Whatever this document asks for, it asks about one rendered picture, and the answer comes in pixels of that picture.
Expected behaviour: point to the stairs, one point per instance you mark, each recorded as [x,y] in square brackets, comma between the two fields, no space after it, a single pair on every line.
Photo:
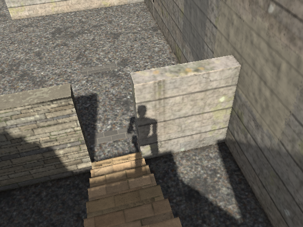
[123,193]

